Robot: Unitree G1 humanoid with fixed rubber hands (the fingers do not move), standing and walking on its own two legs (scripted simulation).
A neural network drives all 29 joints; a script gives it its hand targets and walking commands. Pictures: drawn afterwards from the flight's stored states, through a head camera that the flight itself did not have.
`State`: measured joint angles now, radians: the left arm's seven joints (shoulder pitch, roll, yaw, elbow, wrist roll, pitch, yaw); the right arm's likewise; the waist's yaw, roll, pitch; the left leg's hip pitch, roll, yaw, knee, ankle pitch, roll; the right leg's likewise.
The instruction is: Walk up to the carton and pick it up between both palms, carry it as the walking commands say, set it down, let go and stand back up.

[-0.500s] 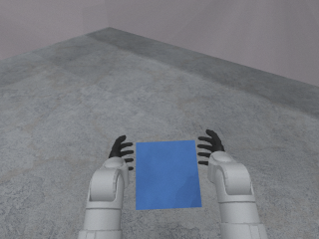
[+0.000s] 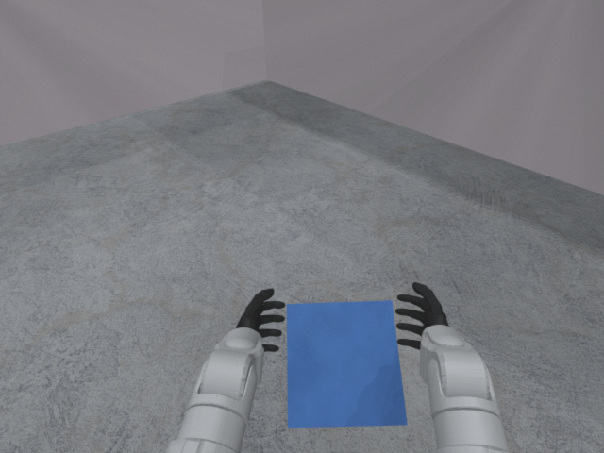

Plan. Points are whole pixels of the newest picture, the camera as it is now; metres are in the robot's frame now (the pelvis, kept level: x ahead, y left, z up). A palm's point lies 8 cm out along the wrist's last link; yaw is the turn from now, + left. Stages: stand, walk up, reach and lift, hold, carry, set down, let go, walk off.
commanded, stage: hold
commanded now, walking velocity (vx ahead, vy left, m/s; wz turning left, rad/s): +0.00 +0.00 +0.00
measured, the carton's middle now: (340, 362) +0.31 -0.09 -0.06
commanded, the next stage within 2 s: set down in 0.64 s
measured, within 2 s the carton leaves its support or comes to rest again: neither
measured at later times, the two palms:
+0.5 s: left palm (248, 341) +0.29 +0.05 +0.06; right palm (434, 332) +0.25 -0.20 +0.07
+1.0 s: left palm (263, 340) +0.30 +0.03 +0.04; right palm (441, 355) +0.24 -0.21 +0.03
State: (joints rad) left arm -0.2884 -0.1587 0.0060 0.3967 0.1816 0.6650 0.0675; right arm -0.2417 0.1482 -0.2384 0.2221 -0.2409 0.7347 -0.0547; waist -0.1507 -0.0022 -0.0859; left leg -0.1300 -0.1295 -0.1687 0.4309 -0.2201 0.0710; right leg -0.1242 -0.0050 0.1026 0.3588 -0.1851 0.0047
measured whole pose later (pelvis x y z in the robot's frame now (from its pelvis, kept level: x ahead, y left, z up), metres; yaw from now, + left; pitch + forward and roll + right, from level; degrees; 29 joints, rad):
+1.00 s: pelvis -0.03 -0.01 -0.01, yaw -3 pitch -7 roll -1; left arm -0.52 -0.24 0.28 0.68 0.39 0.58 0.10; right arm -0.41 0.20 -0.42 0.50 -0.37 0.64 -0.05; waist -0.12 -0.01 0.00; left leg -0.12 -0.10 -0.11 0.51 -0.25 0.05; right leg -0.15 0.03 0.15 0.47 -0.20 0.04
